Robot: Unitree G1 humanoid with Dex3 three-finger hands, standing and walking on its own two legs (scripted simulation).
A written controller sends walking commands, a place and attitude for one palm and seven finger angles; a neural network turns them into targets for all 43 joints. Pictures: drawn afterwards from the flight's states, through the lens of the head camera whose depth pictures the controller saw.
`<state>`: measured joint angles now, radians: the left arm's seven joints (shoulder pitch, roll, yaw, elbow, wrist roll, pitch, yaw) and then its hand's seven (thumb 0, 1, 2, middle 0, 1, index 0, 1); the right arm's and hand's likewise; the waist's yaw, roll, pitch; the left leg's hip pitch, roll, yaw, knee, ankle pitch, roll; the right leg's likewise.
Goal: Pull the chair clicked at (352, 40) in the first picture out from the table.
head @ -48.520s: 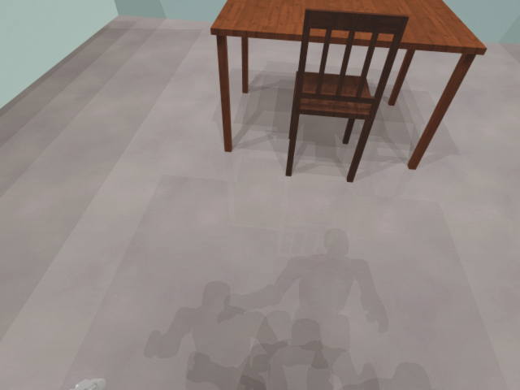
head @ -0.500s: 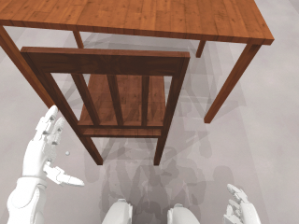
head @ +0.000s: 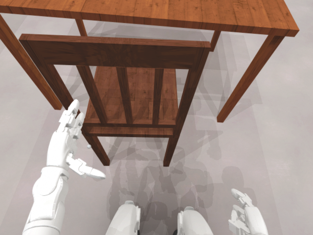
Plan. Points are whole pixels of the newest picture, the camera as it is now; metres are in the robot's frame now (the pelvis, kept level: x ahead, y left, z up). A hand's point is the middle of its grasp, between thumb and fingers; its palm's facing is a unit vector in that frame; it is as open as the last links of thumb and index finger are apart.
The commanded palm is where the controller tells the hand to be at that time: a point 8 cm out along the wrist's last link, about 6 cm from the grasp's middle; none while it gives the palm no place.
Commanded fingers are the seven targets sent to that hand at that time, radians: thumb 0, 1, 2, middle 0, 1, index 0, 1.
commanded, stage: aim the fingers beside a spindle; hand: left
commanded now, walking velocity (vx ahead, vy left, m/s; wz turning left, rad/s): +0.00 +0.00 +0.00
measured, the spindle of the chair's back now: (126, 98) +0.48 +0.12 +0.00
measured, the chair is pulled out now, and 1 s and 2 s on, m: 0.18 0.18 0.18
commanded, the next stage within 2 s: none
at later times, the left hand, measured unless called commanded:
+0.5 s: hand (95, 138) +0.33 +0.17 +0.03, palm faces +0.03 -1.00 -0.06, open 16.9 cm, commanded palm +0.31 +0.22 +0.02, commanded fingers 0.00 -0.50 0.30 -0.06 -0.08 -0.06 -0.08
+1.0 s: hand (95, 147) +0.32 +0.17 +0.01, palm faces +0.02 -1.00 -0.04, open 16.9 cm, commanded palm +0.30 +0.22 +0.02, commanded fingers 0.00 -0.50 0.30 -0.06 -0.08 -0.06 -0.08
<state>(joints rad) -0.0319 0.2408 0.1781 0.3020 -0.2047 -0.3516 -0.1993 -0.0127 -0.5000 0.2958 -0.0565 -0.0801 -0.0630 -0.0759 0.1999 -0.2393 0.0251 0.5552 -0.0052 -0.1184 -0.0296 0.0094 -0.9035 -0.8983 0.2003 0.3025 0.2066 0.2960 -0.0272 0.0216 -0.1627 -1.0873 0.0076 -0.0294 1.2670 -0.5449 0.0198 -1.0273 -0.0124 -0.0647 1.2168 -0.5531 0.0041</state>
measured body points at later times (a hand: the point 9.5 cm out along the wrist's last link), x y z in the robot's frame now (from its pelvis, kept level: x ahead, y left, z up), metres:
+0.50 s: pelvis +0.00 -0.01 +0.00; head +0.11 +0.00 +0.43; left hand +0.33 +0.22 +0.04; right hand +0.15 -0.26 -0.11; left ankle +0.03 +0.10 -0.63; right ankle +0.02 -0.13 -0.63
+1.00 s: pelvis -0.01 -0.01 -0.01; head +0.10 +0.00 +0.43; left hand +0.31 +0.22 +0.02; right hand +0.16 -0.26 -0.11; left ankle +0.03 +0.10 -0.63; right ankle +0.02 -0.13 -0.63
